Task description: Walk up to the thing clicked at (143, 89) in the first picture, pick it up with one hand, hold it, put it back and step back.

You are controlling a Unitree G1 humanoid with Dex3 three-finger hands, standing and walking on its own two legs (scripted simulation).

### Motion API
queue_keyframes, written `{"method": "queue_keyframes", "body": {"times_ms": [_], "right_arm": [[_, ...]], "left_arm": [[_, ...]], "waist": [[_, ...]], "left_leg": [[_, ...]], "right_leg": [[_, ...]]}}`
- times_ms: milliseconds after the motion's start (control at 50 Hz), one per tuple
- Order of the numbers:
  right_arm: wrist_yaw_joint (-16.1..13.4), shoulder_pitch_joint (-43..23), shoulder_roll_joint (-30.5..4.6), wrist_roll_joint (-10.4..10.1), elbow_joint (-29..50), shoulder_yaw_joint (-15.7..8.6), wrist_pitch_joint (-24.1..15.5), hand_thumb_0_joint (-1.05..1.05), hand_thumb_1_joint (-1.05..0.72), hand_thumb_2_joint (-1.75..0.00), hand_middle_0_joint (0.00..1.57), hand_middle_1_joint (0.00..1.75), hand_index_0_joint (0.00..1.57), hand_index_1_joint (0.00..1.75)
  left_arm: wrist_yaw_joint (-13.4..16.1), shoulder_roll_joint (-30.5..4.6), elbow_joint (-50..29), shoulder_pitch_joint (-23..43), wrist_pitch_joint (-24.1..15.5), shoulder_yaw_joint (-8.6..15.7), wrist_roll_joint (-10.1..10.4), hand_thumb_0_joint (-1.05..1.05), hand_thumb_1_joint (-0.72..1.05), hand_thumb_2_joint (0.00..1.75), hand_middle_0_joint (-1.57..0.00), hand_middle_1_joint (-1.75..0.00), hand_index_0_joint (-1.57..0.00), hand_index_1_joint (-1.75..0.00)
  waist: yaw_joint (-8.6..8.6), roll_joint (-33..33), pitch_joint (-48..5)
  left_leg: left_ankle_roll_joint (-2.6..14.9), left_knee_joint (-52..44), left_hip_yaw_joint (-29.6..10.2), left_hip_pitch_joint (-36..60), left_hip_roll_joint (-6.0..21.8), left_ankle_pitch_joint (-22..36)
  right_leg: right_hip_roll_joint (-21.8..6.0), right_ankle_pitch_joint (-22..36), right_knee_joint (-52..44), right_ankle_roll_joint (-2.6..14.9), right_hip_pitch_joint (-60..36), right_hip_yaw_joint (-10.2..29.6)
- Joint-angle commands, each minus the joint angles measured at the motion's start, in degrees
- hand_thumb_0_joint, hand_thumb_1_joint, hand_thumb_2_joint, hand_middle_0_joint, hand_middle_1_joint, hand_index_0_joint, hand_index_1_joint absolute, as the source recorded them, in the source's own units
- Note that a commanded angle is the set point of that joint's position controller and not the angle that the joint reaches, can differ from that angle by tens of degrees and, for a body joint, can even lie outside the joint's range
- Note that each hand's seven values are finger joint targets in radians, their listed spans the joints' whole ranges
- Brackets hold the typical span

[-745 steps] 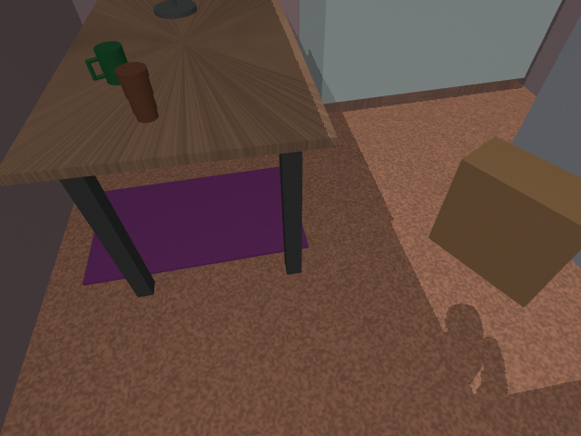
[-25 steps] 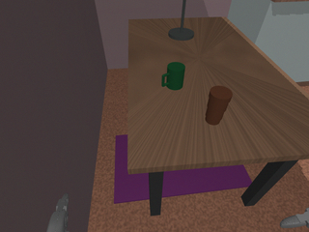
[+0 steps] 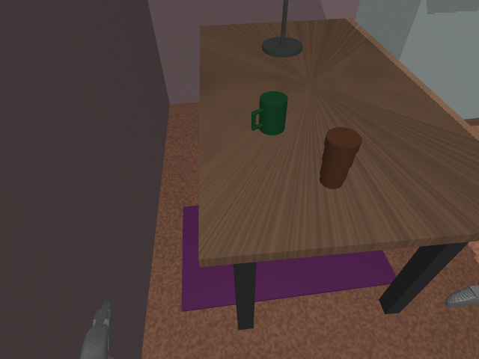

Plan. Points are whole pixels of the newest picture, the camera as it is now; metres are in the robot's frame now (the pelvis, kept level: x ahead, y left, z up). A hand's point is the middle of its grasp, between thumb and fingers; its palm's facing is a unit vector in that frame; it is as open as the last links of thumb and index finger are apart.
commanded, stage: go down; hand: right
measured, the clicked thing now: (337, 160) +0.54 -0.20 +0.02
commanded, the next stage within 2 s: none
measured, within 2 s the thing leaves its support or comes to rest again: neither
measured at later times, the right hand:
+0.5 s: hand (473, 189) +0.35 -0.35 +0.12, palm faces +0.12 +0.99 +0.03, open 17.7 cm
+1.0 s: hand (474, 175) +0.38 -0.37 +0.13, palm faces +0.15 +0.99 +0.03, open 17.5 cm
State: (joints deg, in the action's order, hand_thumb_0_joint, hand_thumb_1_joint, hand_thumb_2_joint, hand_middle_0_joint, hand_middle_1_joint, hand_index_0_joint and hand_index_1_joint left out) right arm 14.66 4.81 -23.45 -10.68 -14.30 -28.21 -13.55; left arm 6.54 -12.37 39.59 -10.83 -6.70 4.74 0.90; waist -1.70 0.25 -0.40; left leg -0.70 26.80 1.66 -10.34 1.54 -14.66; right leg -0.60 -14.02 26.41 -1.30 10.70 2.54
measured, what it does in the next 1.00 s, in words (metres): stands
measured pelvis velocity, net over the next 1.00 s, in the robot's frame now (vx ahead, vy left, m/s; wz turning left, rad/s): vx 0.01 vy -0.01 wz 0.03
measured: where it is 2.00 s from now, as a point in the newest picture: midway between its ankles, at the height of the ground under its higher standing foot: outside the picture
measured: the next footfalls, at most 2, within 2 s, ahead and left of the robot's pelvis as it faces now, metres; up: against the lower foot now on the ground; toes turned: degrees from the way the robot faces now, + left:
none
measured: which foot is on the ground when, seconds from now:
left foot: down 0.00-1.00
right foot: down 0.00-1.00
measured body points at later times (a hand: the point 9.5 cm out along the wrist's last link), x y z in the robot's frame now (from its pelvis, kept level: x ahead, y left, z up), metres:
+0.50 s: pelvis +0.00 -0.01 -0.01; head +0.02 -0.02 +0.44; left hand +0.14 +0.26 -0.08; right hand +0.34 -0.41 +0.12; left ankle +0.00 +0.13 -0.74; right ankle +0.00 -0.14 -0.74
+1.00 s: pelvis +0.01 -0.01 -0.01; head +0.05 -0.03 +0.43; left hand +0.16 +0.26 -0.08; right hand +0.37 -0.42 +0.13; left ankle +0.00 +0.13 -0.74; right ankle +0.00 -0.14 -0.74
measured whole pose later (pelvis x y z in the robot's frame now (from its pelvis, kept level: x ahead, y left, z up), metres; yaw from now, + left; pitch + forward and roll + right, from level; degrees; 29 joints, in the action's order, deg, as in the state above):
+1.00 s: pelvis +0.01 -0.01 -0.01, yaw +1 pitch +8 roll +2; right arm 34.7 -29.6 -44.1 -14.8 -57.7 -35.7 -8.5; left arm 10.2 -15.1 37.0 -12.5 -12.3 -2.7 0.6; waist 3.3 0.9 -5.2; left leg -1.2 33.5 0.9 -24.4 0.1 -17.3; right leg -1.9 -19.4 37.4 -0.8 26.3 2.0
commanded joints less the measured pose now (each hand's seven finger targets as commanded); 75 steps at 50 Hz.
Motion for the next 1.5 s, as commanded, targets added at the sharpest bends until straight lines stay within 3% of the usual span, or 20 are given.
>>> {"method": "queue_keyframes", "body": {"times_ms": [0,160,200,260,340,440,480,520,560,620,680,760,800,880,980,1180,1240,1360,1420,1480], "right_arm": [[4.9,-23.48,-22.73,-4.03,3.79,-7.01,-2.07,0.0,0.52,-0.02,0.05,0.04,0.05,0.04],[15.35,-34.74,-28.65,-8.29,-17.05,-7.32,2.64,0.0,0.61,-0.03,0.03,0.05,0.04,0.05],[17.01,-37.51,-31.2,-8.6,-19.05,-8.07,2.79,0.0,0.61,-0.02,0.04,0.05,0.04,0.05],[18.85,-41.31,-34.26,-8.88,-22.31,-9.21,2.49,0.0,0.61,-0.04,0.03,0.06,0.04,0.06],[20.53,-44.48,-37.09,-9.03,-24.65,-9.73,1.67,0.0,0.61,-0.03,0.04,0.05,0.04,0.05],[19.65,-48.73,-41.66,-7.41,-25.76,-10.88,1.33,0.0,0.58,-0.03,0.04,0.05,0.04,0.05],[19.29,-49.57,-39.75,-7.0,-26.71,-9.56,1.4,0.0,0.55,-0.04,0.05,0.05,0.05,0.05],[18.85,-51.09,-41.19,-6.98,-26.66,-10.25,0.88,0.0,0.55,-0.04,0.05,0.05,0.05,0.05],[19.02,-50.83,-39.23,-6.75,-27.45,-8.67,0.98,0.0,0.56,-0.05,0.04,0.05,0.04,0.05],[19.18,-49.09,-38.77,-6.83,-29.68,-8.48,1.12,0.0,0.53,-0.04,0.05,0.05,0.05,0.05],[19.7,-50.13,-40.12,-6.77,-28.85,-8.73,1.14,0.0,0.54,-0.04,0.05,0.05,0.05,0.05],[19.86,-52.39,-42.59,-7.45,-27.53,-10.72,1.0,0.0,0.55,-0.04,0.05,0.05,0.05,0.05],[19.67,-52.63,-42.98,-7.11,-27.61,-11.14,0.93,0.0,0.54,-0.04,0.05,0.05,0.05,0.05],[19.84,-50.72,-42.92,-6.25,-31.58,-10.74,1.62,0.0,0.53,-0.04,0.05,0.05,0.05,0.05],[20.34,-54.63,-44.43,-5.45,-32.98,-10.37,1.41,0.0,0.53,-0.05,0.05,0.05,0.05,0.05],[20.38,-60.44,-47.86,-4.38,-36.0,-10.0,1.27,0.0,0.57,-0.04,0.05,0.05,0.05,0.05],[20.34,-61.92,-48.88,-4.17,-36.73,-10.38,1.03,0.0,0.57,-0.03,0.05,0.05,0.05,0.05],[20.32,-62.56,-49.6,-3.08,-40.8,-10.29,1.16,0.0,0.57,-0.04,0.05,0.05,0.05,0.05],[19.96,-64.01,-50.83,-2.25,-40.6,-10.04,1.39,0.0,0.59,-0.04,0.05,0.05,0.05,0.05],[19.74,-65.46,-51.47,-2.33,-39.22,-10.34,1.3,0.0,0.6,-0.04,0.05,0.05,0.05,0.05]], "left_arm": [[2.51,-8.27,-5.78,6.4,-4.34,1.02,0.79,0.0,-0.54,0.03,-0.05,-0.04,-0.05,-0.04],[3.92,-9.96,-5.98,4.59,-6.74,-1.7,1.22,0.0,-0.55,0.03,-0.05,-0.04,-0.05,-0.05],[4.21,-12.49,-6.58,4.86,-7.17,0.27,1.18,0.0,-0.54,0.03,-0.05,-0.05,-0.05,-0.05],[3.97,-9.37,-7.22,6.45,-7.9,-3.92,1.21,0.0,-0.55,0.04,-0.05,-0.05,-0.05,-0.05],[4.53,-10.5,-7.59,5.9,-7.97,-3.85,1.05,0.0,-0.56,0.05,-0.05,-0.05,-0.05,-0.05],[5.22,-12.61,-10.74,6.75,-8.52,-3.66,0.32,0.0,-0.56,0.05,-0.05,-0.05,-0.05,-0.06],[4.77,-8.92,-6.39,2.99,-8.15,-6.09,0.04,0.0,-0.56,0.05,-0.05,-0.05,-0.05,-0.06],[5.29,-12.89,-11.5,4.87,-8.94,-2.92,-0.01,0.0,-0.56,0.05,-0.05,-0.05,-0.05,-0.06],[4.88,-10.17,-7.15,0.27,-8.54,-4.77,-0.16,0.0,-0.56,0.06,-0.05,-0.06,-0.05,-0.06],[4.99,-11.91,-8.28,0.47,-9.02,-3.02,-0.13,0.0,-0.57,0.07,-0.05,-0.05,-0.05,-0.06],[4.67,-10.57,-6.92,0.83,-8.91,-4.34,0.0,0.0,-0.57,0.06,-0.05,-0.05,-0.05,-0.06],[5.13,-14.56,-11.37,3.0,-9.32,-1.58,0.08,0.0,-0.57,0.06,-0.05,-0.05,-0.05,-0.06],[4.67,-11.91,-11.7,2.89,-9.01,-4.23,0.09,0.0,-0.56,0.06,-0.05,-0.05,-0.05,-0.06],[4.79,-13.28,-11.26,2.64,-8.67,-2.22,0.08,0.0,-0.57,0.06,-0.05,-0.05,-0.05,-0.06],[4.37,-9.84,-9.82,0.26,-8.42,-5.26,0.08,0.0,-0.57,0.07,-0.05,-0.05,-0.05,-0.06],[4.83,-14.64,-15.22,3.15,-9.76,-2.39,-0.38,0.0,-0.56,0.06,-0.05,-0.05,-0.05,-0.06],[4.41,-12.17,-11.96,1.13,-9.65,-4.09,-0.37,0.0,-0.56,0.06,-0.05,-0.05,-0.05,-0.06],[4.08,-11.16,-14.89,1.57,-9.74,-6.04,-0.71,0.0,-0.55,0.05,-0.05,-0.05,-0.05,-0.05],[3.93,-12.11,-11.19,-3.69,-9.24,-4.13,-0.89,0.0,-0.55,0.06,-0.05,-0.05,-0.05,-0.05],[3.76,-13.63,-18.68,1.1,-9.92,-4.16,-0.76,0.0,-0.55,0.06,-0.05,-0.05,-0.05,-0.05]], "waist": [[3.03,-6.82,-7.15],[2.76,-3.92,-10.31],[2.82,-4.45,-12.12],[1.8,-3.43,-13.6],[1.72,-6.74,-17.12],[2.22,-8.86,-19.24],[2.74,-10.74,-17.56],[4.07,-8.58,-19.94],[4.54,-9.58,-19.25],[5.48,-7.11,-18.3],[4.29,-8.79,-20.14],[4.51,-7.82,-23.14],[3.67,-8.75,-23.34],[3.99,-7.35,-21.87],[4.86,-9.44,-19.99],[6.73,-8.01,-22.56],[6.04,-9.75,-22.59],[6.03,-10.49,-23.42],[6.58,-12.48,-23.6],[6.78,-11.94,-25.7]], "left_leg": [[0.3,-4.29,0.34,-2.67,-0.88,7.41],[0.48,-2.67,0.95,-4.07,-1.11,9.22],[0.64,-1.97,0.64,-4.3,-1.19,9.48],[0.8,-1.08,0.65,-3.94,-1.38,10.74],[1.16,-0.12,0.0,-3.85,-1.55,11.31],[1.38,0.37,-0.16,-4.43,-2.07,11.07],[1.45,0.38,-0.48,-5.27,-1.98,11.02],[1.16,0.97,-0.35,-5.37,-2.19,12.95],[1.03,1.32,-0.31,-7.17,-2.26,13.65],[0.91,1.75,0.03,-8.57,-2.26,14.62],[0.98,2.66,-0.12,-8.23,-1.98,16.18],[1.11,3.77,0.48,-8.85,-2.4,17.09],[1.15,3.99,0.46,-8.1,-2.33,17.4],[1.07,4.24,-0.01,-7.91,-2.11,17.17],[1.34,4.4,-0.3,-9.88,-2.18,14.42],[1.25,5.7,-0.21,-13.04,-2.28,11.89],[1.21,6.21,-0.35,-12.97,-2.08,11.76],[1.57,7.66,-0.04,-14.54,-2.6,12.07],[1.68,8.09,-0.31,-15.11,-2.51,12.03],[1.71,8.18,0.13,-16.01,-3.01,10.91]], "right_leg": [[1.9,4.58,-3.64,2.33,-1.62,-1.44],[1.09,7.1,-2.05,2.4,1.48,-0.92],[0.82,7.83,-1.55,2.24,1.04,-0.82],[0.7,9.66,-0.28,2.33,2.95,-0.45],[0.41,11.82,1.41,2.03,2.23,-0.49],[0.09,12.3,2.45,1.67,2.99,-0.65],[0.44,11.0,2.65,1.71,4.38,-1.09],[0.11,12.93,3.69,1.81,3.07,-0.96],[0.25,14.18,4.48,1.82,2.13,-1.12],[0.24,14.51,5.03,2.25,3.19,-0.98],[0.36,17.02,6.06,2.19,3.03,-0.83],[-0.44,21.62,7.28,1.75,0.79,-0.05],[-0.28,23.22,7.83,1.67,1.5,-0.13],[0.03,20.31,7.93,2.05,4.06,-0.56],[0.02,16.39,7.86,2.13,6.26,-0.72],[-0.12,11.27,9.6,2.27,6.94,-0.45],[0.15,10.37,10.24,2.27,8.4,-0.54],[-0.52,15.28,12.02,1.47,9.14,-0.15],[-0.32,13.71,12.07,1.46,9.24,-0.44],[-0.94,15.3,12.47,1.19,7.57,0.11]]}}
